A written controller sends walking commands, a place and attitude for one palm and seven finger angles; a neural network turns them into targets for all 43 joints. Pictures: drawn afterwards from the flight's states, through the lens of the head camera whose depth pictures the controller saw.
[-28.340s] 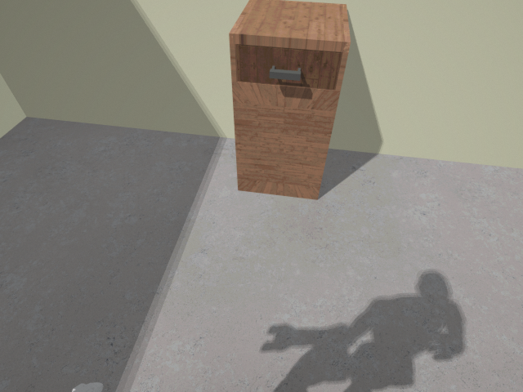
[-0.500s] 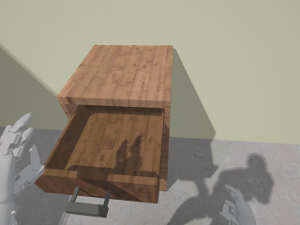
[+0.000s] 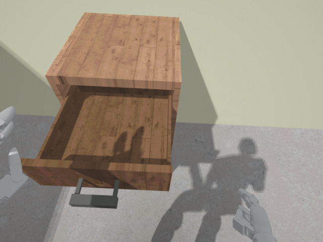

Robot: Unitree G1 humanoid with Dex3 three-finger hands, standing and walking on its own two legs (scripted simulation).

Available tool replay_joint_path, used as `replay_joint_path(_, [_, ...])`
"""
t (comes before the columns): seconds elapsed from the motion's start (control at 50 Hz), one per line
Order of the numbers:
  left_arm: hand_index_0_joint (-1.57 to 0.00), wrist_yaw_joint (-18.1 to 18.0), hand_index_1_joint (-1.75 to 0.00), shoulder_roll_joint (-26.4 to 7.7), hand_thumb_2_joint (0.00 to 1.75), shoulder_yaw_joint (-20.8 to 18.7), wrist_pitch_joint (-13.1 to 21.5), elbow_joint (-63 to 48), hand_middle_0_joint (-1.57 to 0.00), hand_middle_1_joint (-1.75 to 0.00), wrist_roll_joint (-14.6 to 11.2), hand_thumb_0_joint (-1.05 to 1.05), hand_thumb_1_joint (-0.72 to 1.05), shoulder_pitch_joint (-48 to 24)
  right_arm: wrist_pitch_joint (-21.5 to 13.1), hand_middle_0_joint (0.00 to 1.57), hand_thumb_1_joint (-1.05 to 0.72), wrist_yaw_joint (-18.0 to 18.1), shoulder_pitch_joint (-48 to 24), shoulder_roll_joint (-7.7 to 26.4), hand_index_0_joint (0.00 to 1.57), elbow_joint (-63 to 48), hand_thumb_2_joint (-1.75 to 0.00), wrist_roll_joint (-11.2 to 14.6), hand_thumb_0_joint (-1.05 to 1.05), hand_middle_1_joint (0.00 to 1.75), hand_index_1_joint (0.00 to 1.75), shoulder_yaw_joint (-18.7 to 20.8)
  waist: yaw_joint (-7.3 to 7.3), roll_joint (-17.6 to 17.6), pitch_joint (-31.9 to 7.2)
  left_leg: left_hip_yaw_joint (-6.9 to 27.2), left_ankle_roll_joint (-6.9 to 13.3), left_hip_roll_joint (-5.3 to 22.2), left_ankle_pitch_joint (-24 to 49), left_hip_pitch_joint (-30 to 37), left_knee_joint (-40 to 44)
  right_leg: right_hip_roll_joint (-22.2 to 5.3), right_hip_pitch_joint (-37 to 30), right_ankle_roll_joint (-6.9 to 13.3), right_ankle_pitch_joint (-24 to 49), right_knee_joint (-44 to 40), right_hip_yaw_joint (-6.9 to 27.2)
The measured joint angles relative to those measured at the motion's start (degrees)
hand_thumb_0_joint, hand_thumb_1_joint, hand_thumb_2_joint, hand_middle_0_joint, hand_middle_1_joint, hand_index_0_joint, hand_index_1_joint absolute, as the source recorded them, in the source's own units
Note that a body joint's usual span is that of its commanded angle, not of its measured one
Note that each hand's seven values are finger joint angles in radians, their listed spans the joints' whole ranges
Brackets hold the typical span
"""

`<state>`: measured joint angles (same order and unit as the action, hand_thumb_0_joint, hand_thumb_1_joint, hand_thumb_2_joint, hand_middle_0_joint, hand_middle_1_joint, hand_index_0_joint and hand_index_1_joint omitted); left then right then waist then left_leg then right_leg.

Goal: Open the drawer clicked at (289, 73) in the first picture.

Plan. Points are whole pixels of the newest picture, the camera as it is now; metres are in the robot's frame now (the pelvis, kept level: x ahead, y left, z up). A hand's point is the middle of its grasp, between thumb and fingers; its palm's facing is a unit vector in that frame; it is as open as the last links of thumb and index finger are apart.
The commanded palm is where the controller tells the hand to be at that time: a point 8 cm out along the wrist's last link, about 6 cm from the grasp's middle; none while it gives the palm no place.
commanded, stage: step back with the hand held close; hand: left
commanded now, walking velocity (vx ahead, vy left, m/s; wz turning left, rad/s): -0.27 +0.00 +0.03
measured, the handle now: (96, 192) +0.24 +0.19 -0.06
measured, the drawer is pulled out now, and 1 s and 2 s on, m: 0.29 0.29 0.29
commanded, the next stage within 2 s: stop stepping back and stand still in 0.86 s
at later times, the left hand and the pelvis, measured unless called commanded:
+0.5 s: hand (16, 213) +0.14 +0.22 +0.17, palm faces +0.32 -0.82 -0.48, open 7.4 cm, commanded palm +0.07 +0.27 +0.18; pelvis -0.07 -0.01 +0.00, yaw -2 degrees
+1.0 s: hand out of the picture +0.00 +0.16 +0.17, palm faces +0.28 -0.82 -0.49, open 7.4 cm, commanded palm -0.06 +0.22 +0.18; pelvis -0.20 -0.06 +0.00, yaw -1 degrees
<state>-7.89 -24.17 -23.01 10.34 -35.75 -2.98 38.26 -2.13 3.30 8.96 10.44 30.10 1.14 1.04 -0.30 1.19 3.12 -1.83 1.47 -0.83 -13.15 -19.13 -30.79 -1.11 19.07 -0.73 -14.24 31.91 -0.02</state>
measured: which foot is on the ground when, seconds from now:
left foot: down 0.00-0.58, up 0.60-0.74, down 0.76-1.00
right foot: down 0.00-0.26, up 0.28-0.48, down 0.50-0.80, up 0.82-1.00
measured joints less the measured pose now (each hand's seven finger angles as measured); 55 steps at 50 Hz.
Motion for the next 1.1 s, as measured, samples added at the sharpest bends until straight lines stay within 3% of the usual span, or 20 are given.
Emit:
replay_joint_path(0.18, [-0.21,-0.9,-0.30,3.8,0.90,2.5,1.4,0.1,-0.21,-0.30,0.4,0.01,0.89,-1.6,-1.7,0.20,-0.90,-0.1,1.3,0.5,0.20,1.7,-0.90,-0.4,0.01,0.30,0.30,-0.8,-0.64,-1.5,-1.1,1.9,-0.5,0.7,-4.3,-4.8,-5.9,0.9,2.0,0.5,1.6,0.4,-1.8])
replay_joint_path(0.24, [-0.21,-1.2,-0.30,3.5,0.90,2.6,1.7,-0.6,-0.21,-0.30,0.5,0.01,0.89,-1.9,-1.6,0.20,-0.90,0.2,1.6,1.0,0.20,2.5,-0.90,-0.6,0.01,0.30,0.30,-0.6,-0.30,-1.1,-0.7,1.9,-0.1,0.7,0.9,-4.7,-4.6,0.7,2.3,0.1,2.1,0.7,-1.8])
replay_joint_path(0.38, [-0.21,-1.6,-0.30,0.8,0.90,-0.7,2.5,0.5,-0.21,-0.30,0.7,0.01,0.89,-2.1,-3.9,0.20,-0.90,0.5,3.2,-0.6,0.20,2.5,-0.90,-0.9,0.01,0.30,0.30,-0.5,0.47,-0.5,-1.7,1.8,0.3,1.1,3.5,-5.1,-1.2,2.4,1.8,0.2,-8.9,11.5,-0.2])
replay_joint_path(0.5, [-0.21,-0.3,-0.30,0.8,0.90,-0.2,3.3,-1.2,-0.21,-0.30,-0.5,0.01,0.89,-1.9,-6.0,0.20,-0.90,-1.1,0.2,-1.1,0.20,3.9,-0.90,-1.8,0.01,0.30,0.30,-1.8,-0.81,0.2,-1.2,-0.6,-0.8,2.4,7.1,-8.0,1.7,2.4,-6.4,0.6,-7.9,-0.4,-0.2])
replay_joint_path(0.56, [-0.21,1.6,-0.30,1.1,0.90,1.7,3.5,-1.2,-0.21,-0.30,-0.7,0.01,0.89,-3.4,-5.2,0.20,-0.90,-1.7,-2.5,0.1,0.20,4.1,-0.90,-1.4,0.01,0.30,0.30,-1.6,-0.36,-3.8,1.8,1.3,-1.9,5.0,9.4,-8.5,2.6,5.4,-7.4,2.5,-5.0,-4.6,-1.5])
replay_joint_path(0.6, [-0.21,2.6,-0.30,0.0,0.90,1.9,3.9,-1.9,-0.21,-0.30,-0.8,0.01,0.89,-1.8,-4.0,0.20,-0.90,-2.0,-2.6,0.2,0.20,3.9,-0.90,-0.3,0.01,0.30,0.30,-1.3,0.08,-4.4,2.0,1.9,-1.9,5.3,7.1,-9.0,-0.5,6.1,-7.3,3.2,-3.6,-4.8,-1.9])
replay_joint_path(0.66, [-0.21,2.6,-0.30,-1.0,0.90,1.2,4.5,-1.8,-0.21,-0.30,-0.6,0.01,0.89,1.5,-2.0,0.20,-0.90,-1.2,-1.5,0.0,0.20,3.9,-0.90,0.6,0.01,0.30,0.30,-0.7,0.81,-2.0,-0.6,2.6,-2.3,1.5,-5.6,-10.0,-13.3,4.3,-5.5,3.7,-3.8,-3.7,-1.4])
replay_joint_path(0.7, [-0.22,1.8,-0.30,-0.8,0.90,0.5,4.1,-0.8,-0.22,-0.30,-0.2,0.01,0.89,2.6,-1.0,0.20,-0.90,0.1,-1.0,0.2,0.20,3.9,-0.90,0.5,0.01,0.30,0.30,-0.6,1.29,-0.6,-2.1,1.9,-2.6,0.1,-9.1,-7.8,-13.4,3.2,-4.5,3.7,-3.1,-4.0,-1.2])
replay_joint_path(0.74, [-0.22,0.9,-0.30,-0.5,0.90,0.0,3.3,0.2,-0.22,-0.30,0.0,0.01,0.89,2.6,-0.3,0.20,-0.90,1.1,-0.9,0.8,0.20,3.5,-0.90,0.3,0.01,0.30,0.30,-0.6,1.75,0.1,-2.7,1.0,-2.4,0.0,-6.1,-3.9,-6.6,2.6,-3.5,3.5,-2.5,-3.8,-1.5])
replay_joint_path(0.76, [-0.22,0.5,-0.30,-0.4,0.90,0.0,2.7,0.2,-0.22,-0.30,-0.1,0.01,0.89,2.2,-0.1,0.20,-0.90,1.4,-0.9,1.3,0.20,3.1,-0.90,0.3,0.01,0.30,0.30,-0.4,1.96,-0.2,-2.6,0.6,-2.0,0.6,0.7,-1.7,-1.8,2.8,-2.8,3.2,-2.5,-2.9,-2.1])
replay_joint_path(0.8, [-0.22,0.0,-0.30,-0.7,0.90,0.1,2.0,0.2,-0.22,-0.30,-0.4,0.01,0.89,0.3,-0.3,0.20,-0.90,1.5,-1.6,1.4,0.20,3.0,-0.90,0.6,0.01,0.30,0.30,0.6,1.62,1.0,-1.3,0.2,-0.8,0.2,2.1,0.7,3.4,2.0,-0.6,2.3,-2.9,0.8,-2.3])
replay_joint_path(0.84, [-0.21,0.0,-0.30,-0.5,0.90,0.5,1.6,0.1,-0.21,-0.30,-0.6,0.01,0.89,-0.8,-1.1,0.20,-0.90,0.9,-2.4,0.7,0.20,3.1,-0.90,0.1,0.01,0.30,0.30,1.2,0.88,2.6,-0.2,-0.6,-0.8,-0.4,2.3,0.8,4.6,1.4,2.1,1.3,-6.6,6.1,-1.2])
replay_joint_path(0.94, [-0.21,0.1,-0.30,0.6,0.90,1.8,1.2,-2.9,-0.21,-0.30,-0.6,0.01,0.89,0.1,-4.4,0.19,-0.91,-0.7,-2.6,-0.9,0.20,2.5,-0.90,-1.0,0.01,0.30,0.30,0.5,0.13,1.8,0.8,-0.4,-1.8,1.4,5.7,0.1,6.0,1.6,4.3,0.1,-10.5,14.1,-0.9])
replay_joint_path(1.0, [-0.21,0.2,-0.30,0.2,0.90,1.2,2.0,-3.2,-0.21,-0.30,-0.7,0.01,0.89,0.3,-5.1,0.20,-0.90,-1.2,-2.4,-1.7,0.20,2.4,-0.90,-1.2,0.01,0.30,0.30,-0.4,-0.21,0.6,0.7,0.1,-2.9,2.8,7.5,-1.8,5.6,1.3,2.5,-0.2,-10.7,12.2,-1.2])
replay_joint_path(1.04, [-0.21,0.0,-0.30,-0.5,0.90,0.2,2.1,-2.6,-0.21,-0.30,-0.9,0.01,0.89,0.5,-5.0,0.20,-0.90,-1.4,-1.7,-1.8,0.20,1.6,-0.90,-0.8,0.01,0.30,0.30,-1.2,-0.24,-0.2,0.5,0.5,-3.3,3.6,7.3,-4.2,3.0,0.4,-1.2,-0.2,-8.6,5.7,-1.7])
replay_joint_path(1.08, [-0.21,0.2,-0.30,-0.2,0.90,0.4,1.9,-0.9,-0.21,-0.30,-0.6,0.01,0.89,-0.3,-4.2,0.20,-0.90,-1.4,-1.3,-1.1,0.20,1.7,-0.90,-0.2,0.01,0.30,0.30,-1.3,-0.05,-2.4,1.7,2.0,-3.2,4.6,-0.9,-7.2,-3.9,1.4,-2.0,2.4,-3.9,3.7,-3.8])
replay_joint_path(1.1, [-0.21,0.3,-0.30,0.2,0.90,0.8,1.5,-0.2,-0.21,-0.30,-0.7,0.01,0.89,-0.6,-3.6,0.20,-0.90,-1.4,-0.7,-0.9,0.20,2.2,-0.90,0.1,0.01,0.30,0.30,-1.2,0.01,-2.6,1.7,3.0,-3.0,3.6,-5.1,-9.0,-10.2,1.3,-1.9,3.2,-3.6,3.8,-4.3])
